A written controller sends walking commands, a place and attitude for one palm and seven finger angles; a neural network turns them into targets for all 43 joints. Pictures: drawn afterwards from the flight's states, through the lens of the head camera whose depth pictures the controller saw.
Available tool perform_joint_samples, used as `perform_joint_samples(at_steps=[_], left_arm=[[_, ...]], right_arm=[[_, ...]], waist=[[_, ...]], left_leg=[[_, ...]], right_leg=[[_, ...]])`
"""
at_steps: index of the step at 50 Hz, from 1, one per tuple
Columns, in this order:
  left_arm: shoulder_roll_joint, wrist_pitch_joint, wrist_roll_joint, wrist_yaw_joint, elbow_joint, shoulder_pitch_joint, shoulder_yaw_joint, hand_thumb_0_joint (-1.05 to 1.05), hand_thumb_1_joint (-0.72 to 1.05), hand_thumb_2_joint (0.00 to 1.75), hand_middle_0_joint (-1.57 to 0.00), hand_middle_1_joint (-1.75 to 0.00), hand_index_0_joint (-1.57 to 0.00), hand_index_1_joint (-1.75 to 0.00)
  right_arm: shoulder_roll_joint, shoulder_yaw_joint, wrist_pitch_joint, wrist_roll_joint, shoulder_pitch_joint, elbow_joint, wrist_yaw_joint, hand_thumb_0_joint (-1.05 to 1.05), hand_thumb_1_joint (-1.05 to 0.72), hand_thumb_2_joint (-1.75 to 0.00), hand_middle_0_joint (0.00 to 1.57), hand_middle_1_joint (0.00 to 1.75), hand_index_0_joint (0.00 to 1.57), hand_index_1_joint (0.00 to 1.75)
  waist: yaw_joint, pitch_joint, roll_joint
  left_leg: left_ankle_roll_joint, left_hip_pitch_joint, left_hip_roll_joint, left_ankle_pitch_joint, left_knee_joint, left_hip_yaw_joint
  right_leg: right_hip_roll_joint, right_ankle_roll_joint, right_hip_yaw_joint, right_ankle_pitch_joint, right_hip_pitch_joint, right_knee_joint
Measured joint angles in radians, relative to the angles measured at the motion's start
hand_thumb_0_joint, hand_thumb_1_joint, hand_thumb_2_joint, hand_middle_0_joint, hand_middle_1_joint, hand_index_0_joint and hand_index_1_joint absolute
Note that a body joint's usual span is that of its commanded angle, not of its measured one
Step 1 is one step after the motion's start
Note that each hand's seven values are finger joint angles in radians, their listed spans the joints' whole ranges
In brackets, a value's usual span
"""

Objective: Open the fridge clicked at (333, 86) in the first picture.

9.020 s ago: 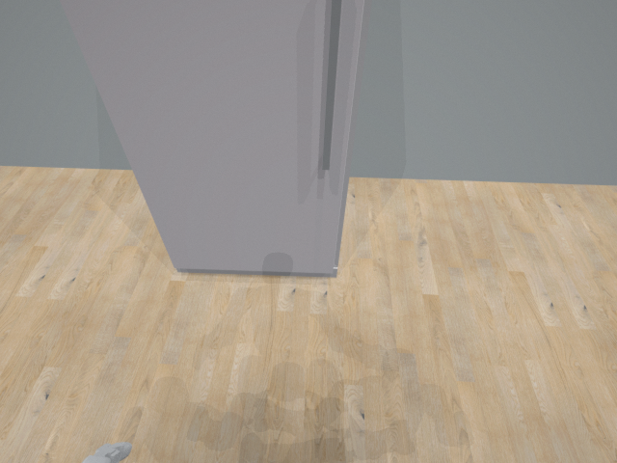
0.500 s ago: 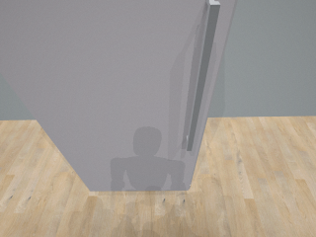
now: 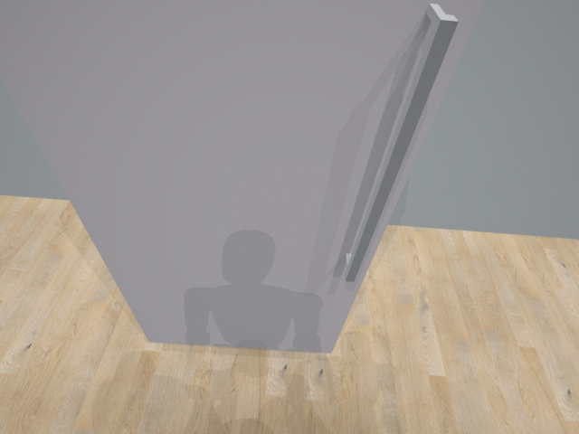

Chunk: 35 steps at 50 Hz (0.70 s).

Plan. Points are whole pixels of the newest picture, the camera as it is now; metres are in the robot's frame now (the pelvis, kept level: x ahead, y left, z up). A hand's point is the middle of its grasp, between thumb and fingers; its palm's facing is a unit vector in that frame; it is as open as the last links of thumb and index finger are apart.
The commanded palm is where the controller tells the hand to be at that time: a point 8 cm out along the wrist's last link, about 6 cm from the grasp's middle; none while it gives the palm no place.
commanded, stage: look again from close up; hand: right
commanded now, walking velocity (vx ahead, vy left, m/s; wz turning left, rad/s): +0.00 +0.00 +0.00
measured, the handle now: (379, 182) +0.46 -0.11 +0.11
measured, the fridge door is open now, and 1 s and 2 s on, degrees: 0 0 0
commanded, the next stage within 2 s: raise the hand to about handle height in 0.76 s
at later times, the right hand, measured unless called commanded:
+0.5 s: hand out of the picture +0.03 -0.15 -0.16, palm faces +0.01 +0.98 -0.22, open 7.3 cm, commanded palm none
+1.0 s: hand out of the picture +0.14 -0.17 -0.06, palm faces +0.25 +0.96 -0.13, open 7.4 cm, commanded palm +0.10 -0.21 -0.05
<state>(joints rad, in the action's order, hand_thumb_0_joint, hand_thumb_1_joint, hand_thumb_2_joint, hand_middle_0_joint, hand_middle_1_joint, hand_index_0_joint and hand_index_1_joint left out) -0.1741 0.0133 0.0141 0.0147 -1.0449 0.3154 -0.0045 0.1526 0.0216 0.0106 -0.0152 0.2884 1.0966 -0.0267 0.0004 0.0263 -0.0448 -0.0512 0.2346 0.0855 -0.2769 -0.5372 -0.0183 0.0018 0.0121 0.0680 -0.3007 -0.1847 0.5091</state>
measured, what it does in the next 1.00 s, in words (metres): stands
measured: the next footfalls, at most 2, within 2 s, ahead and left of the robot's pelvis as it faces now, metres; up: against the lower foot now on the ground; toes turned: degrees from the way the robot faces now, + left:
none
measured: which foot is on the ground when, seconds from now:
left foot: down 0.00-1.00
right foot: down 0.00-1.00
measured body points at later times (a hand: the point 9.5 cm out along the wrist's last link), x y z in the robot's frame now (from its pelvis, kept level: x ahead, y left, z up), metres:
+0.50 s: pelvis +0.00 +0.03 +0.01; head +0.01 +0.05 +0.45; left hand +0.02 +0.27 -0.16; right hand +0.03 -0.20 -0.15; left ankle +0.01 +0.15 -0.73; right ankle -0.02 -0.11 -0.73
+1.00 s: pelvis -0.01 +0.02 +0.00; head +0.00 +0.04 +0.45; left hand +0.07 +0.26 -0.13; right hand +0.12 -0.22 -0.04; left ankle +0.01 +0.15 -0.73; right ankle -0.01 -0.11 -0.73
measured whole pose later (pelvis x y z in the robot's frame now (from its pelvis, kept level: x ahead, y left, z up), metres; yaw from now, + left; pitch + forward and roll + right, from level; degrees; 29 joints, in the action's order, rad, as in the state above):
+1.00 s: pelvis -0.01 +0.02 +0.00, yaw -2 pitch -1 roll +0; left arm -0.21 0.23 -0.02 0.07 -0.89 0.32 -0.01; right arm 0.16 -0.04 0.07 0.14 0.42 0.27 -0.04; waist 0.01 0.04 -0.03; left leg -0.02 0.24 0.06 -0.26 -0.53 -0.06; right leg 0.03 -0.02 0.03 -0.27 -0.21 0.51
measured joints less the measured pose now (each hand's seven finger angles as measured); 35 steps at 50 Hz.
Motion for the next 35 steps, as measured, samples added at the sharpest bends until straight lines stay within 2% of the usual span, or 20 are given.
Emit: perform_joint_samples(at_steps=[18,35], left_arm=[[-0.018,-0.001,0.001,0.003,-0.029,-0.057,0.002,0.00,0.91,0.90,-0.20,-0.30,-0.20,-0.30],[0.000,-0.003,0.001,0.004,-0.064,-0.050,-0.002,0.00,0.91,0.90,-0.20,-0.30,-0.20,-0.30]], right_arm=[[0.016,-0.008,0.005,0.001,-0.050,-0.013,0.008,0.00,-0.92,-0.90,0.20,0.30,0.21,0.30],[0.023,-0.014,0.000,0.003,-0.053,0.003,0.011,0.00,-0.91,-0.90,0.20,0.30,0.20,0.30]], waist=[[0.003,0.013,0.021],[0.006,0.032,0.037]], left_leg=[[0.043,-0.026,-0.041,0.017,0.039,-0.019],[0.052,-0.039,-0.055,0.035,0.073,-0.029]], right_leg=[[0.040,-0.044,-0.014,0.038,0.038,-0.067],[0.052,-0.054,-0.023,0.052,0.041,-0.087]])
